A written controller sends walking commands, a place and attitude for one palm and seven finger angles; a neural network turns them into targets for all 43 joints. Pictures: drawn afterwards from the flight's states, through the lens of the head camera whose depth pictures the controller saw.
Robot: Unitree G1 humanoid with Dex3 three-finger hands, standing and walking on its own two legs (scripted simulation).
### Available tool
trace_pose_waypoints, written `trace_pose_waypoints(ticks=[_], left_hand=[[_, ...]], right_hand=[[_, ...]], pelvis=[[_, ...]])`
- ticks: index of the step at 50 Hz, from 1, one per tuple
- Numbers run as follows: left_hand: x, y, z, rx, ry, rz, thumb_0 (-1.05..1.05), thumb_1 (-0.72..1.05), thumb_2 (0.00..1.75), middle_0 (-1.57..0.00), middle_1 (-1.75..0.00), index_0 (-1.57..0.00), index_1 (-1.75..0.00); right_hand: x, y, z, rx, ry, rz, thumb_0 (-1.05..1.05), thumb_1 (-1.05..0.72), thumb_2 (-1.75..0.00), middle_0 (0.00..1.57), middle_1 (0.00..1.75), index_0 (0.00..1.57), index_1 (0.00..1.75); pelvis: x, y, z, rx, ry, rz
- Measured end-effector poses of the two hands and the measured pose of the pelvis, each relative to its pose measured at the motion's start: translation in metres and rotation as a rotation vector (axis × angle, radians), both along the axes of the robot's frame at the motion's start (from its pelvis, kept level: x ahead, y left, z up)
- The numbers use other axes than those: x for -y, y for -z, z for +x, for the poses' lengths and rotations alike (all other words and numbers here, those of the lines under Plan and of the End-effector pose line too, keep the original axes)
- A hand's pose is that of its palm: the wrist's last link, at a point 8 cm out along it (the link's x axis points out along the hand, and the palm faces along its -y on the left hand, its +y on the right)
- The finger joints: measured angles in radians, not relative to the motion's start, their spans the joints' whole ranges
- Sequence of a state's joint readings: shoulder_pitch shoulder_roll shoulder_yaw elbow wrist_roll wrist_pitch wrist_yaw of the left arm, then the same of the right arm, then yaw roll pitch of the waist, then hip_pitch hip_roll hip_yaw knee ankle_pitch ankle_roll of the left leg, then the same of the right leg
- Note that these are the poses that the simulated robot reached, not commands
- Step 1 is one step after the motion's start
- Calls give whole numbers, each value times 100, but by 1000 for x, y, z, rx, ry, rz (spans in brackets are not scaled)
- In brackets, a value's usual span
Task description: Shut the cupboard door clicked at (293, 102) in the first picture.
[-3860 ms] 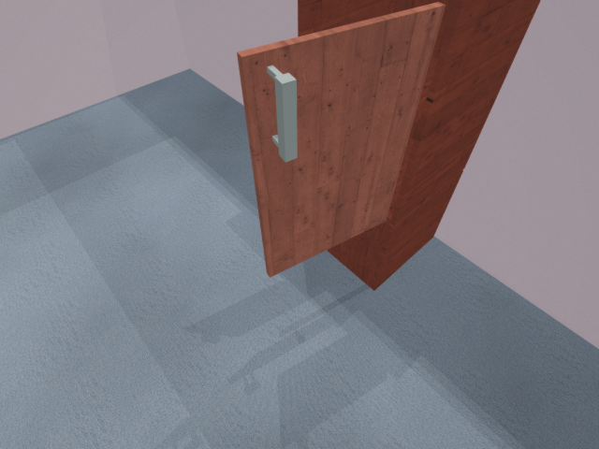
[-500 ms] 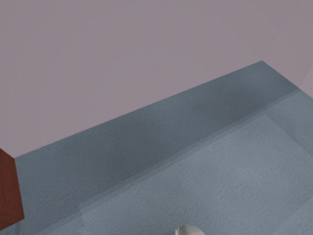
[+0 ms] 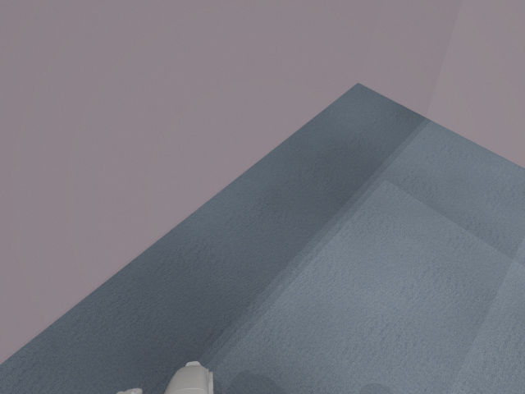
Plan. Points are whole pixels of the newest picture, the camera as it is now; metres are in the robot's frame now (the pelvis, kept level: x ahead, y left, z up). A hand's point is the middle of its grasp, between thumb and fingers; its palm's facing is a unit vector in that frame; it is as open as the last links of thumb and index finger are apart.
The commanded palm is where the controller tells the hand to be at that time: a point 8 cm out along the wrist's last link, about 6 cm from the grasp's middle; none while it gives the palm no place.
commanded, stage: walk to a spot facing it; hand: left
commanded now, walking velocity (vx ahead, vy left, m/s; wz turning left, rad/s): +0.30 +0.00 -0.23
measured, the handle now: out of the picture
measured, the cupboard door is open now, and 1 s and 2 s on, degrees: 78 78 78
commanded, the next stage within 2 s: turn to face it in 0.06 s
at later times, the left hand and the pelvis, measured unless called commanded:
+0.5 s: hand (169, 295) +0.31 +0.19 -0.17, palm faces +0.07 -0.98 -0.18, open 7.4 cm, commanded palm none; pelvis +0.21 +0.01 -0.01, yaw +5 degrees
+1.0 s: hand (143, 283) +0.33 +0.24 -0.16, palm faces +0.39 -0.88 -0.27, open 7.4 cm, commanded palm none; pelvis +0.30 +0.00 -0.01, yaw +23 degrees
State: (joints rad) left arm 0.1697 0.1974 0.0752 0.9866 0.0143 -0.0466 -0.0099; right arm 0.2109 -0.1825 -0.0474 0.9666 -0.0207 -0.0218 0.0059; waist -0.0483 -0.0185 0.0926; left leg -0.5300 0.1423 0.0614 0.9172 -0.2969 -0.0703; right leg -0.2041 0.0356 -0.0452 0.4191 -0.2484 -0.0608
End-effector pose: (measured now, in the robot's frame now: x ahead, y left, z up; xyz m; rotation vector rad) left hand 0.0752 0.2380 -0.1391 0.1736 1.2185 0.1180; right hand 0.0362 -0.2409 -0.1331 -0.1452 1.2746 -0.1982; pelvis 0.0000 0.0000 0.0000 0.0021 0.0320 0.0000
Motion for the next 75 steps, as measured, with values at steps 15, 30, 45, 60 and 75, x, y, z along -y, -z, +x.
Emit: trace_pose_waypoints(ticks=[15, 30, 45, 60, 75], left_hand=[[-35, 12, 113, -100, -1, -5, 1, 92, 90, -19, -30, -20, -30], [-5, 6, 224, 85, -153, -22, 0, 92, 90, -20, -30, -20, -30], [-56, 1, 217, 16, -348, 57, 1, 91, 90, -20, -30, -20, -30], [11, -10, 181, -36, -551, 62, 1, 91, 90, -20, -30, -20, -30], [7, 19, 116, -109, -804, -13, 1, 91, 90, -20, -30, -20, -30]], right_hand=[[-41, 0, 161, 111, -18, -14, 0, -90, -90, 20, 30, 20, 30], [-11, 9, 213, -183, -84, -8, 0, -91, -90, 19, 30, 20, 30], [-34, 3, 371, 19, -341, -53, 0, -90, -90, 20, 30, 20, 30], [-37, 7, 490, 23, -552, -8, 0, -90, -90, 19, 30, 20, 30], [-134, -9, 541, 132, -825, -31, 0, -90, -90, 20, 30, 21, 30]], pelvis=[[-30, 6, 143, 20, 58, -11], [-11, 7, 234, 17, -166, 15], [-19, 8, 281, 11, -327, -17], [16, 4, 322, -6, -547, 28], [-9, 11, 329, 15, -741, -6]])
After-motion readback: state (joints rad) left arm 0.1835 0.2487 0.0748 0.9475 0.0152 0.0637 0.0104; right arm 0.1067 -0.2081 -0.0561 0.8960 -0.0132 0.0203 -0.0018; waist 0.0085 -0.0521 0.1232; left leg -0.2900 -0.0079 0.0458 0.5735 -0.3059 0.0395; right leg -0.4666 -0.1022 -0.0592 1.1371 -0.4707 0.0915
